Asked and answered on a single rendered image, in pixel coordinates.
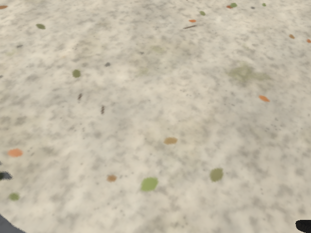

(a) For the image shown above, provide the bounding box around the right robot hand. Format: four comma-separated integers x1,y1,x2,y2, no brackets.
295,219,311,233

